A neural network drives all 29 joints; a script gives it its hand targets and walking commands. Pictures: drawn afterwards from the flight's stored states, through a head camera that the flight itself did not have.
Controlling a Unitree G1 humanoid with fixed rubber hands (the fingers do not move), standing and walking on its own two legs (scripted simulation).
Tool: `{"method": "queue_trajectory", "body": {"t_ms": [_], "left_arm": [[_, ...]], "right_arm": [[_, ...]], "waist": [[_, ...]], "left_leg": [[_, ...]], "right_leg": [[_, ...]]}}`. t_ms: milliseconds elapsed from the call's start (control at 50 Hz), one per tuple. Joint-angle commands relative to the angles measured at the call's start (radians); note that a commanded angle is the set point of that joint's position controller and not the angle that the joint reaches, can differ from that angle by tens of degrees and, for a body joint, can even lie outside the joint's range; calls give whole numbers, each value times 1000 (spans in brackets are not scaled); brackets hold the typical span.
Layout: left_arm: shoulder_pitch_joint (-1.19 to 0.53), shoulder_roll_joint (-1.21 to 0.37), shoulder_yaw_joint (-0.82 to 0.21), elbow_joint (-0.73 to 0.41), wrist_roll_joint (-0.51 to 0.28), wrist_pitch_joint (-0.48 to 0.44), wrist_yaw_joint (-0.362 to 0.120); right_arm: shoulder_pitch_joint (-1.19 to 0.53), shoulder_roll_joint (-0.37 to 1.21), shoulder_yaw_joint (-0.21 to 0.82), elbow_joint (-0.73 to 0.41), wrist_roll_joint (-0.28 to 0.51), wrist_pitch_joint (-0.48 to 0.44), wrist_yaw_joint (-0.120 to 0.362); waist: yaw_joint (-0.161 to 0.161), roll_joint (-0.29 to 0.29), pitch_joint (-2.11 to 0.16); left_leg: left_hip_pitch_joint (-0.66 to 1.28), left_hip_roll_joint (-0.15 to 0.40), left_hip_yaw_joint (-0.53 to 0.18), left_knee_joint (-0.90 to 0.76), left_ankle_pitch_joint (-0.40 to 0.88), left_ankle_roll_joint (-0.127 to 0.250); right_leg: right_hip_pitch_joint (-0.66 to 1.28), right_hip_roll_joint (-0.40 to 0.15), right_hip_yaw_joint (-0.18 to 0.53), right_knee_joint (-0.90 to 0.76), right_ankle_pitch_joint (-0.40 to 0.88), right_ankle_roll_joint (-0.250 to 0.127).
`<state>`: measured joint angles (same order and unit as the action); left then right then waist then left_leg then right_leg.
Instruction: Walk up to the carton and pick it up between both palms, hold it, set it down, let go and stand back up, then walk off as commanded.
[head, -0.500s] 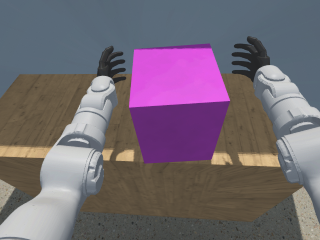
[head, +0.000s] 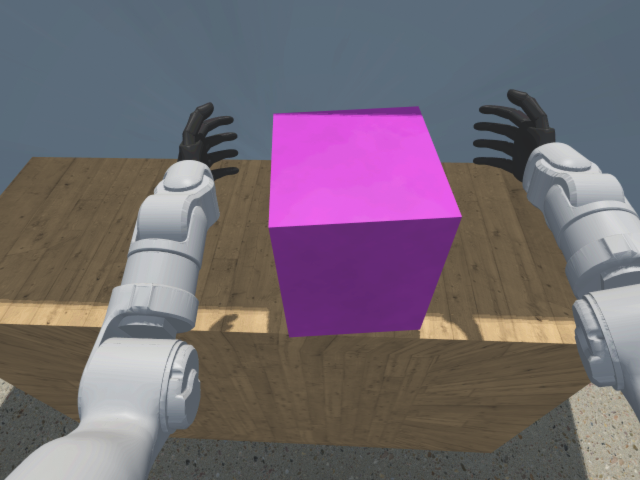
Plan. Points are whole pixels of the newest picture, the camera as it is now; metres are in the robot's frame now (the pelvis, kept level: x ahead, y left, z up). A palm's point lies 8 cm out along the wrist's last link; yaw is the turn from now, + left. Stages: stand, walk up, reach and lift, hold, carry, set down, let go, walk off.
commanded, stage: set down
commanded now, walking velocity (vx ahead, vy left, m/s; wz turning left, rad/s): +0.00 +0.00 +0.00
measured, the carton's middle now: (350, 227) +0.45 +0.03 +0.05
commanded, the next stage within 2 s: none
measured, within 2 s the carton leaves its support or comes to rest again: neither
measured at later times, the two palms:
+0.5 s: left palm (208, 227) +0.36 +0.19 +0.14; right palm (554, 220) +0.41 -0.20 +0.13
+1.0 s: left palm (208, 304) +0.29 +0.19 +0.08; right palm (559, 311) +0.33 -0.22 +0.07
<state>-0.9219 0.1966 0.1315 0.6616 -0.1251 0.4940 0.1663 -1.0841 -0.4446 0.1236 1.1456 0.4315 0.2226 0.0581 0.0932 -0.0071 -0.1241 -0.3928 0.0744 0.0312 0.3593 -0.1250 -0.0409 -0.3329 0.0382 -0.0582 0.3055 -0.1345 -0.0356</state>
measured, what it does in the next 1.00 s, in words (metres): stands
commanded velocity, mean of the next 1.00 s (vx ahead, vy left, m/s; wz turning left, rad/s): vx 0.00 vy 0.00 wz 0.00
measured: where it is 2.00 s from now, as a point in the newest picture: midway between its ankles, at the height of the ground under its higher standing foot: outside the picture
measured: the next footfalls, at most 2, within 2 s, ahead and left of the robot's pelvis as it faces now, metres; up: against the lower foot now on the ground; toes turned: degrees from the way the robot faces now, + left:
none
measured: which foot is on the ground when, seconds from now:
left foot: down 0.00-1.00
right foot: down 0.00-1.00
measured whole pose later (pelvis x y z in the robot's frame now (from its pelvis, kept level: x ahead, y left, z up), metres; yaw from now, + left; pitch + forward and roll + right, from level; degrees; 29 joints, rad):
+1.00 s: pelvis +0.00 +0.00 +0.00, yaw -1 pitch +1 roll +0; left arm -0.13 0.07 0.09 0.04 -0.06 0.39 0.14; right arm -0.25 -0.34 0.03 0.46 0.33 0.06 0.06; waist 0.04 -0.01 -0.02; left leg -0.18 0.05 0.04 0.30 -0.12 -0.04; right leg -0.17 0.03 -0.02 0.34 -0.17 -0.04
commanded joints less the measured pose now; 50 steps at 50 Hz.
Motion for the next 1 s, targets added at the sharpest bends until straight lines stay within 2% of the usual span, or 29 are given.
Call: {"method": "queue_trajectory", "body": {"t_ms": [0,40,60,140,220,280,340,360,440,500,520,560,620,640,760,780,800,820,860,880,900,920,940,960,980], "left_arm": [[-329,92,23,-318,17,-12,-2],[-283,74,18,-386,11,-11,-1],[-268,77,20,-441,13,-6,1],[-177,69,40,-545,16,22,-7],[-100,58,54,-552,17,40,-9],[-108,64,61,-525,13,38,-7],[-45,45,62,-531,25,38,-10],[-58,39,52,-528,22,35,-14],[40,25,64,-538,50,31,-26],[85,19,59,-577,51,18,-34],[100,6,49,-593,55,13,-35],[122,17,51,-630,63,3,-32],[235,-27,22,-705,60,-12,-30],[210,-20,14,-709,57,-19,-28],[383,-56,-25,-783,52,-67,-27],[349,-44,-32,-784,43,-77,-26],[439,-56,-22,-802,51,-89,-25],[431,-42,-18,-837,52,-100,-24],[476,-53,-28,-821,55,-120,-21],[562,-80,-40,-817,61,-130,-24],[536,-72,-37,-808,60,-138,-25],[530,-64,-33,-829,64,-151,-22],[602,-91,-43,-788,71,-157,-26],[580,-75,-33,-825,71,-172,-25],[614,-84,-38,-815,70,-183,-22]], "right_arm": [[-369,-187,-60,-291,-12,-60,6],[-329,-193,-73,-351,-13,-71,6],[-313,-202,-90,-393,-14,-76,5],[-238,-203,-104,-490,-22,-70,-2],[-187,-187,-103,-547,-30,-53,-5],[-180,-153,-103,-560,-43,-36,-2],[-95,-132,-98,-536,-50,-30,3],[-107,-124,-101,-536,-53,-29,1],[0,-106,-101,-540,-61,-43,-10],[45,-87,-105,-592,-61,-61,-18],[59,-96,-120,-596,-75,-68,-21],[79,-94,-130,-633,-78,-83,-25],[203,-89,-143,-668,-77,-102,-21],[183,-103,-162,-677,-89,-108,-25],[348,-81,-157,-777,-92,-157,-13],[330,-84,-169,-797,-96,-159,-13],[415,-74,-161,-822,-92,-172,-9],[405,-75,-164,-860,-90,-183,-10],[455,-71,-160,-855,-94,-198,-3],[547,-53,-150,-845,-89,-207,2],[517,-67,-158,-859,-98,-209,4],[519,-60,-158,-885,-97,-220,4],[588,-51,-147,-854,-101,-224,7],[570,-54,-150,-894,-108,-235,7],[610,-52,-149,-903,-100,-243,8]], "waist": [[-24,7,-503],[-37,0,-505],[-34,19,-539],[-40,-13,-529],[-27,-64,-470],[-15,-91,-423],[-6,-80,-386],[-13,-80,-379],[-12,-51,-338],[-24,-55,-319],[-34,-47,-313],[-30,-33,-305],[-47,-21,-289],[-55,-17,-284],[-63,-23,-265],[-71,-30,-265],[-61,-35,-262],[-52,-25,-270],[-55,-28,-246],[-63,-31,-222],[-57,-48,-208],[-52,-35,-221],[-58,-46,-175],[-46,-53,-179],[-50,-59,-168]], "left_leg": [[276,-86,14,31,345,-24],[294,-87,10,37,361,-20],[320,-86,9,42,383,-24],[335,-87,7,37,372,-13],[296,-89,18,15,282,11],[253,-89,26,-15,171,37],[261,-90,31,-27,149,43],[252,-91,34,-30,140,45],[254,-97,34,-35,163,45],[263,-103,34,-33,176,45],[274,-101,30,-35,179,42],[290,-102,31,-33,182,40],[345,-97,21,-29,209,32],[347,-95,21,-30,193,30],[399,-87,10,-27,235,27],[388,-89,11,-30,212,31],[408,-90,7,-31,235,31],[411,-89,11,-27,244,29],[421,-87,8,-32,238,30],[431,-87,5,-35,244,30],[417,-86,11,-38,235,34],[425,-86,11,-38,239,34],[427,-87,9,-44,236,37],[428,-85,16,-46,229,37],[432,-87,14,-48,220,41]], "right_leg": [[233,38,27,38,360,54],[227,41,25,37,358,54],[228,43,22,39,370,53],[243,41,28,38,378,51],[238,32,42,40,318,58],[213,22,53,30,204,59],[220,15,62,20,171,61],[216,11,64,23,172,61],[248,6,66,20,215,64],[252,2,65,16,237,72],[245,6,62,15,229,68],[234,5,62,7,220,68],[221,14,51,1,205,58],[194,13,50,-4,179,56],[182,16,38,-9,189,44],[177,13,44,-12,176,44],[195,14,42,-11,188,45],[187,13,43,-8,194,44],[177,14,44,-14,177,41],[191,14,45,-16,186,35],[180,13,49,-16,177,35],[175,13,50,-16,178,36],[180,11,54,-20,177,32],[177,11,55,-18,166,33],[181,13,57,-20,162,33]]}}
